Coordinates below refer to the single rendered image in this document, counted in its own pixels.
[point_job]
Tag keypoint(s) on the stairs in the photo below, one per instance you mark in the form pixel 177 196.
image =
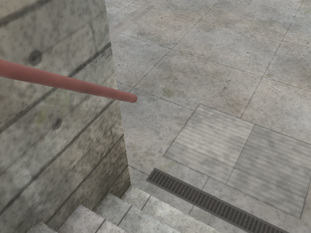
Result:
pixel 136 212

